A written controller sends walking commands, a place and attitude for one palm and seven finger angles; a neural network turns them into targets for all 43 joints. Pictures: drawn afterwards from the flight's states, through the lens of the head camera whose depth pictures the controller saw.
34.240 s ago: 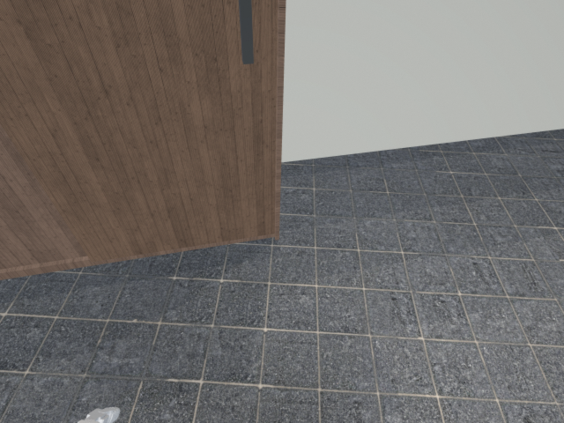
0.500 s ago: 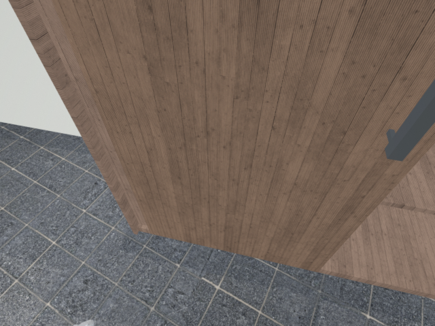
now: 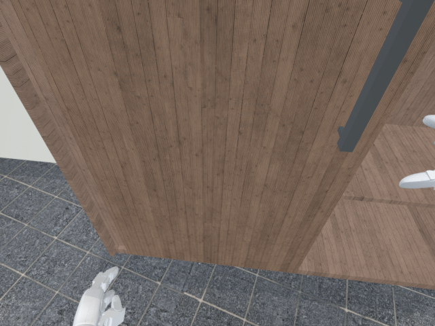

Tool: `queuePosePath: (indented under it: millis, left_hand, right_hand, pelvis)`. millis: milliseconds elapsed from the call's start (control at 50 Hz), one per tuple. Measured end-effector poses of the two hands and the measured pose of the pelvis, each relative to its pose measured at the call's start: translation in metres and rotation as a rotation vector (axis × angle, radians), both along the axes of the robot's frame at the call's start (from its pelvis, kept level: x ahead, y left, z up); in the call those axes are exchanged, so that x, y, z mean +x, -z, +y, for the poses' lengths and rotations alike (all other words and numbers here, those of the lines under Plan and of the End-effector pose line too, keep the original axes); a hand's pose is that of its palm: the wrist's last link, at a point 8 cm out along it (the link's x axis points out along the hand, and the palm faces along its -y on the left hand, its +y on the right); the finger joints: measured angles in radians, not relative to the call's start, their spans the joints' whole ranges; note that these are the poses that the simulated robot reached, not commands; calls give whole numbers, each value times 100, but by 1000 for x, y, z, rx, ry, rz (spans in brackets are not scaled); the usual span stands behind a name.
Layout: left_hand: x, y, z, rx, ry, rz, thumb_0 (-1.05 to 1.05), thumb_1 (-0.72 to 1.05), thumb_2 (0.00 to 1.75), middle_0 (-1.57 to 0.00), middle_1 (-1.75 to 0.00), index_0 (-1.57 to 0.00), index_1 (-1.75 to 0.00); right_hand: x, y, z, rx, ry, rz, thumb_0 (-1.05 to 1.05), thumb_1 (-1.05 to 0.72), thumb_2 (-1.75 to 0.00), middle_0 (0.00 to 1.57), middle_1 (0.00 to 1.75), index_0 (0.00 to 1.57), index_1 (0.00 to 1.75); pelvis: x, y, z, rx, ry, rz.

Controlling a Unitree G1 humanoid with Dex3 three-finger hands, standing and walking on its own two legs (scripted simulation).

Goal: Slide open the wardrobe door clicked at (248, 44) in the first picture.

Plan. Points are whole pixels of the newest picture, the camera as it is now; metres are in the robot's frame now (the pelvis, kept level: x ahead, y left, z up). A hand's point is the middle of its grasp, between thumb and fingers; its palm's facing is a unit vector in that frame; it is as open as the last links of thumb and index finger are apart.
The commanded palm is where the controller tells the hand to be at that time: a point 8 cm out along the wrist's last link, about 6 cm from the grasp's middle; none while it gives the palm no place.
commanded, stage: slip the hand off the handle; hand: right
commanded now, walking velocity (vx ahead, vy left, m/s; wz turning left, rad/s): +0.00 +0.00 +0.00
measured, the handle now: (370, 82) +0.50 -0.27 +0.24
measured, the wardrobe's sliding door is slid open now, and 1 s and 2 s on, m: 0.67 0.67 0.67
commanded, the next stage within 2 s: draw the hand back to the body in 0.04 s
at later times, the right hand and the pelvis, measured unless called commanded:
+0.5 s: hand out of the picture +0.29 -0.29 +0.23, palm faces +0.13 +0.99 -0.03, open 14.7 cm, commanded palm +0.24 -0.33 +0.21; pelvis +0.00 +0.01 +0.00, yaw +0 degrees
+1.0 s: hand out of the picture +0.23 -0.28 +0.19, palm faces +0.51 +0.81 -0.28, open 12.4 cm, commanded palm +0.18 -0.31 +0.20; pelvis +0.01 +0.00 +0.01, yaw +1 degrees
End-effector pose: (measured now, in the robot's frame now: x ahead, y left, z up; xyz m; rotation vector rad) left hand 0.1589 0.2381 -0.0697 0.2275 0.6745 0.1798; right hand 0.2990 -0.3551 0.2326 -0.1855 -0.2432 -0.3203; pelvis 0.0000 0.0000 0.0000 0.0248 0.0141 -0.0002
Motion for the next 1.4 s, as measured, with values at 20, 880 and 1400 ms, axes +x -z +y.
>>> queuePosePath:
  millis: [20, 880, 1400]
  left_hand:
    - [2, -1, -2, -4, 6, -8, 1, 90, 90, -20, -30, -20, -30]
    - [31, -17, -24, -31, 151, -110, 1, 90, 90, -20, -30, -20, -30]
    - [40, -11, 5, -28, 55, -38, 1, 90, 90, -20, -30, -20, -30]
  right_hand:
    - [-4, 0, 1, 1, 0, 0, -1, 55, -20, 26, 115, 25, 116]
    - [-107, 31, 30, -120, 186, 22, -1, 27, -34, 25, 98, 24, 99]
    - [-118, 44, 74, -224, 121, 98, 1, -65, -79, 22, 44, 22, 45]
  pelvis:
    - [-1, 0, 0, -1, 1, -4]
    - [-4, -8, 3, -7, 2, -76]
    - [28, -12, 11, -29, -29, -91]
